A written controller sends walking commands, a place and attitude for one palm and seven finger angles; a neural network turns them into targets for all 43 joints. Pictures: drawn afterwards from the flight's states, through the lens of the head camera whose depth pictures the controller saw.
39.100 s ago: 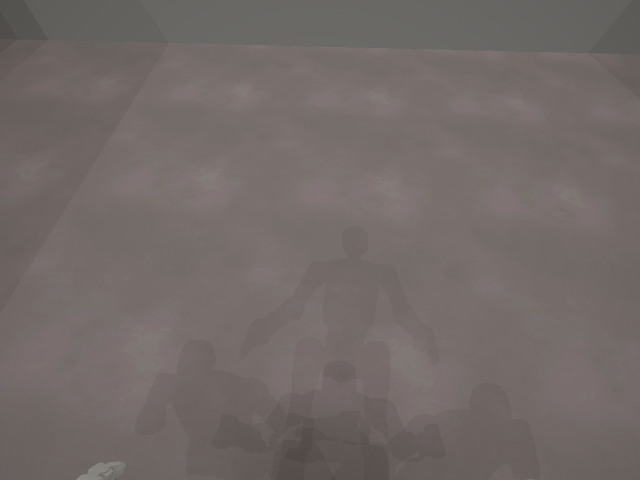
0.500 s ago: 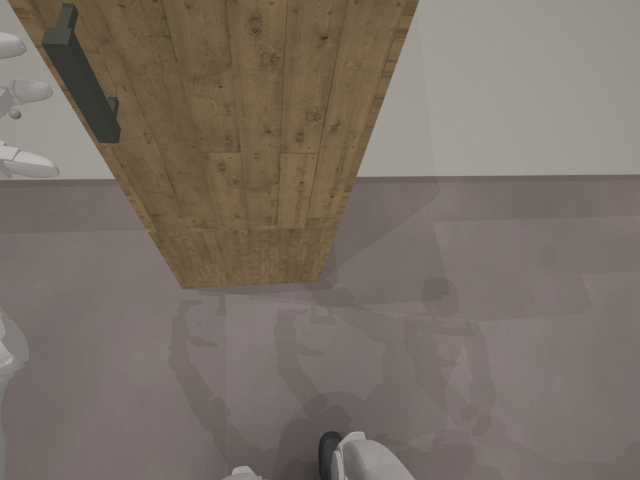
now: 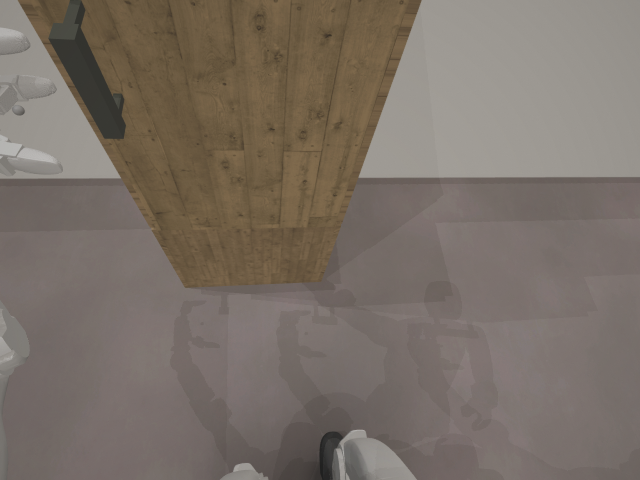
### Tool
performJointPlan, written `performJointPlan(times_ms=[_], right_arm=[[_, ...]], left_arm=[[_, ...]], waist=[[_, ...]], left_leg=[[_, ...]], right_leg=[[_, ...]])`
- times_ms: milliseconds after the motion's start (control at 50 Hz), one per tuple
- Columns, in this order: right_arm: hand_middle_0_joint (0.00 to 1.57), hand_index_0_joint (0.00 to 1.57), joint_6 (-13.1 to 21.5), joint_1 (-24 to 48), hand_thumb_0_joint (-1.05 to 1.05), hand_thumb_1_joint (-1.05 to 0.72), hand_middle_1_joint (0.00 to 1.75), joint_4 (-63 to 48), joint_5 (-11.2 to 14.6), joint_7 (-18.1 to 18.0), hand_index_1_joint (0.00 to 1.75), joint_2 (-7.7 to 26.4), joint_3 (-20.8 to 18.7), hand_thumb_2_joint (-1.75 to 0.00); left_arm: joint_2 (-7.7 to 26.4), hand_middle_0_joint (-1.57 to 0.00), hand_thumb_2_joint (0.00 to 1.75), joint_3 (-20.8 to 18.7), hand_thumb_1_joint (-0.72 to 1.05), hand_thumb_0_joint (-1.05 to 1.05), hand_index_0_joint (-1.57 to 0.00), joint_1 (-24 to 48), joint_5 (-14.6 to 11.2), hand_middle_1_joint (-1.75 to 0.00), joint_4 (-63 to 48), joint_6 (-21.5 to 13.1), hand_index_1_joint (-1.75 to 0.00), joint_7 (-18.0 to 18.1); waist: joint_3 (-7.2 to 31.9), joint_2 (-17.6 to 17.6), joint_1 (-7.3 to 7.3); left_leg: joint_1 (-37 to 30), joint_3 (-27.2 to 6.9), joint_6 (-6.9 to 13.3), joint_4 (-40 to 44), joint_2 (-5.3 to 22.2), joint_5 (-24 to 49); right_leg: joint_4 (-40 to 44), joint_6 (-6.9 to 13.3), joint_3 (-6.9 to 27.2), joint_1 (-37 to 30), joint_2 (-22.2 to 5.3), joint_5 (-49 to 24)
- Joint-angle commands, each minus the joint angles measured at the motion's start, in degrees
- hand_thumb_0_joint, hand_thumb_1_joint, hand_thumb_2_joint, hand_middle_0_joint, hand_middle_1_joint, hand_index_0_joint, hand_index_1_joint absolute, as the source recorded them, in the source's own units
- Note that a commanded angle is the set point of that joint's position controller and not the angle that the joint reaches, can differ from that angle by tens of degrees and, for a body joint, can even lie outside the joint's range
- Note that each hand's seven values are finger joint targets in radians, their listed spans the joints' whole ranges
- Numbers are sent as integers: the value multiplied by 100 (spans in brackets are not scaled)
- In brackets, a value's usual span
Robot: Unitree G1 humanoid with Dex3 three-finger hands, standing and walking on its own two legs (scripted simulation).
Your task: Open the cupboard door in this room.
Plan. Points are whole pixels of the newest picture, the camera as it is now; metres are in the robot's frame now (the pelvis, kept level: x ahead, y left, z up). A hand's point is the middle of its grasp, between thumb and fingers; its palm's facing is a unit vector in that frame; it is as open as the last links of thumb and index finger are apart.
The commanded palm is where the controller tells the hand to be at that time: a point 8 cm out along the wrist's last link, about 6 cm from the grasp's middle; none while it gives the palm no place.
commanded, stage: slide the fingers in behind the handle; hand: left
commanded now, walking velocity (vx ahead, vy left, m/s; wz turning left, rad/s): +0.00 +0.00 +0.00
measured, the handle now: (96, 75) +0.56 +0.22 +0.11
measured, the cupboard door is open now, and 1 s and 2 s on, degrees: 0 0 0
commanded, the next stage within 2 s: close the thumb around the handle in 1.64 s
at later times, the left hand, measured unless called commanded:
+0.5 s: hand (57, 111) +0.50 +0.25 +0.11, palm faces -0.02 -1.00 -0.01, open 14.0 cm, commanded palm +0.48 +0.28 +0.11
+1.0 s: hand (93, 110) +0.51 +0.21 +0.11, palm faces -0.02 -1.00 -0.01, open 13.9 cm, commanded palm +0.48 +0.25 +0.11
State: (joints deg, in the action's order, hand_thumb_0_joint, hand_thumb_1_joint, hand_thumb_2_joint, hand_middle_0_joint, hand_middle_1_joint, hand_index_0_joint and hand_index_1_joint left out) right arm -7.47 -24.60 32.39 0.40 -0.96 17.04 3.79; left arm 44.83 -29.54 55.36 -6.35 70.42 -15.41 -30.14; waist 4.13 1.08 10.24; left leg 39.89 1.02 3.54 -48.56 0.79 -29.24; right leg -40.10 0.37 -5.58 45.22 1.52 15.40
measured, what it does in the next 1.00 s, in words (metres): stands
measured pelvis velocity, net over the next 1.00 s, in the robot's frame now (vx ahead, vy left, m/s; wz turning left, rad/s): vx -0.01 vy -0.01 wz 0.00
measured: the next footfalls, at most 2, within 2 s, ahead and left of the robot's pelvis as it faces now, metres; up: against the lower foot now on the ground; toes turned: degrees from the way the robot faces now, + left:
none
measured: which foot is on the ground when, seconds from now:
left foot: down 0.00-1.00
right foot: down 0.00-1.00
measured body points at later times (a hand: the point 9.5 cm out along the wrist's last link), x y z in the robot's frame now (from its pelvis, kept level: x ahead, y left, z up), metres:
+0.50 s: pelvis -0.01 +0.00 +0.00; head +0.12 +0.03 +0.43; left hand +0.50 +0.30 +0.12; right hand -0.03 -0.27 -0.10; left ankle -0.07 +0.07 -0.70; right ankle +0.03 -0.13 -0.70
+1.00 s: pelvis -0.01 -0.01 +0.00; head +0.12 +0.01 +0.43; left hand +0.50 +0.27 +0.11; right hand -0.02 -0.28 -0.10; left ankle -0.07 +0.07 -0.70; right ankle +0.03 -0.13 -0.70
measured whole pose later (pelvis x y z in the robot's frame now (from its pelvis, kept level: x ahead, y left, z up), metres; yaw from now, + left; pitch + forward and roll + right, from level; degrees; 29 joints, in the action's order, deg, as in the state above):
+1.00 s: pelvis -0.01 -0.01 +0.00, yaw +0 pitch +20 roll -3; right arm -5.5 -25.3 33.4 0.1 -0.4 16.9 2.9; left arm 36.7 -25.5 55.8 -5.3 69.1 -16.8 -21.8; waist 4.3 1.6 10.7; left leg 39.4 1.6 3.2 -48.1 0.7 -28.4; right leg -40.7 0.9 -4.9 45.5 1.5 14.9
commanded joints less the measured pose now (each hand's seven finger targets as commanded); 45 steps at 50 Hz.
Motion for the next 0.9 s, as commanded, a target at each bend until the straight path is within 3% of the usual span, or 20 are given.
performJointPlan(times_ms=[0,60,80,140,180,220,300,320,360,480,560,620,660,680,700,740,800,820,840,880], right_arm=[[20,20,35,-1078,0,-90,30,-162,2,-155,30,1179,-403,-90],[20,20,58,-1112,0,-90,30,-132,-29,-135,30,1128,-417,-90],[20,20,67,-1148,0,-90,30,-161,-34,-131,30,1133,-426,-90],[20,20,62,-1131,0,-90,30,-99,-23,-123,30,1146,-415,-90],[20,20,85,-1119,0,-90,30,-134,-24,-133,30,1136,-411,-90],[20,20,91,-1153,0,-90,30,-99,-50,-103,30,1112,-427,-90],[20,20,96,-1137,0,-90,30,-166,-36,-85,30,1124,-416,-90],[20,20,97,-1080,0,-90,30,-177,-24,-84,30,1096,-402,-90],[20,20,102,-1104,0,-90,30,-212,-25,-73,30,1101,-416,-90],[20,20,154,-1124,0,-90,30,-197,-46,-62,30,1070,-458,-90],[20,20,159,-1072,0,-90,30,-132,-23,-51,30,1064,-440,-90],[20,20,199,-1073,0,-90,30,-93,-32,-75,30,1036,-423,-90],[20,20,225,-1111,0,-90,30,-111,-39,-72,30,1056,-439,-90],[20,20,239,-1096,0,-90,30,-110,-41,-78,30,1034,-432,-90],[20,20,251,-1111,0,-90,30,-68,-56,-69,30,1031,-439,-90],[20,20,246,-1128,0,-90,30,-68,-54,-64,30,1046,-444,-90],[20,20,247,-1097,0,-90,30,-81,-35,-56,30,1014,-443,-90],[20,20,245,-1093,0,-90,30,-74,-35,-57,30,1031,-430,-90],[20,20,241,-1111,0,-90,30,-78,-35,-65,30,1039,-437,-90],[20,20,268,-1107,0,-90,30,-146,-49,-56,30,1017,-461,-90]], left_arm=[[1972,-30,30,-234,-50,0,-30,2568,-143,-120,-1200,-297,-120,-25],[1573,-30,30,67,-50,0,-30,2590,-128,-120,-1373,-330,-120,7],[1476,-30,30,48,-50,0,-30,2448,-192,-120,-1344,-357,-120,6],[1494,-30,30,24,-50,0,-30,2466,-212,-120,-1105,-292,-120,44],[1384,-30,30,133,-50,0,-30,2641,-183,-120,-1323,-325,-120,101],[1389,-30,30,111,-50,0,-30,2627,-116,-120,-1376,-335,-120,214],[1609,-30,30,-133,-50,0,-30,2375,-114,-120,-1242,-350,-120,354],[1427,-30,30,52,-50,0,-30,2451,-80,-120,-1236,-338,-120,368],[1488,-30,30,-3,-50,0,-30,2428,-18,-120,-1309,-362,-120,449],[1120,-30,30,106,-50,0,-30,2414,-133,-120,-1589,-496,-120,512],[962,-30,30,215,-50,0,-30,2347,-104,-120,-1169,-361,-120,583],[865,-30,30,366,-50,0,-30,2787,-20,-120,-1261,-400,-120,696],[1071,-30,30,159,-50,0,-30,2639,-24,-120,-1323,-465,-120,759],[870,-30,30,343,-50,0,-30,2804,-30,-120,-1382,-514,-120,757],[892,-30,30,281,-50,0,-30,2822,-31,-120,-1364,-537,-120,770],[1076,-30,30,117,-50,0,-30,2655,-29,-120,-1279,-547,-120,783],[758,-30,30,342,-50,0,-30,2613,-30,-120,-1220,-507,-120,780],[866,-30,30,262,-50,0,-30,2592,-13,-120,-1071,-468,-120,807],[947,-30,30,244,-50,0,-30,2696,9,-120,-1200,-467,-120,826],[840,-30,30,267,-50,0,-30,2715,-15,-120,-1547,-546,-120,849]], waist=[[2684,1067,38],[2767,1339,81],[2800,1215,72],[2580,920,125],[2632,1277,94],[2751,1374,71],[2640,953,-5],[2528,1091,37],[2574,1022,-3],[2881,1120,1],[2353,715,62],[2400,946,160],[2617,787,71],[2630,918,143],[2691,1047,104],[2685,792,59],[2645,849,103],[2455,803,95],[2543,713,114],[2902,1012,53]], left_leg=[[-1242,-598,-424,441,116,4223],[-1599,-625,-489,420,157,4477],[-1674,-669,-500,399,176,4691],[-1282,-603,-425,436,152,4111],[-1425,-632,-467,471,141,4229],[-1625,-659,-518,438,172,4385],[-1158,-584,-439,480,139,4130],[-1120,-550,-428,502,124,3965],[-1109,-558,-413,536,124,3810],[-1591,-626,-476,484,172,4433],[-1042,-547,-371,581,127,3602],[-1112,-556,-377,580,102,3527],[-1041,-526,-350,563,92,3498],[-1150,-550,-371,556,91,3600],[-1214,-564,-401,534,99,3690],[-1055,-531,-367,529,100,3665],[-1090,-517,-348,529,94,3693],[-902,-489,-323,545,80,3471],[-872,-495,-306,563,78,3415],[-1148,-490,-330,531,69,3721]], right_leg=[[-111,153,335,-1769,98,-2203],[-79,160,293,-1525,115,-2102],[-101,182,271,-1485,141,-2146],[-66,147,297,-1568,129,-2020],[-85,187,288,-1500,115,-1986],[-81,173,271,-1396,127,-1921],[-114,173,319,-1781,117,-2139],[-91,165,334,-1728,106,-2057],[-93,167,326,-1763,107,-1964],[-113,180,310,-1691,126,-2128],[-30,141,326,-1722,101,-1866],[-46,147,351,-1652,80,-1844],[-67,150,391,-1868,77,-1948],[-87,161,382,-1797,79,-1979],[-98,162,381,-1763,74,-1985],[-103,160,401,-1945,75,-2100],[-98,151,400,-1871,70,-2123],[-84,149,411,-1878,66,-2053],[-99,144,418,-1975,62,-2090],[-127,171,436,-2033,56,-2239]])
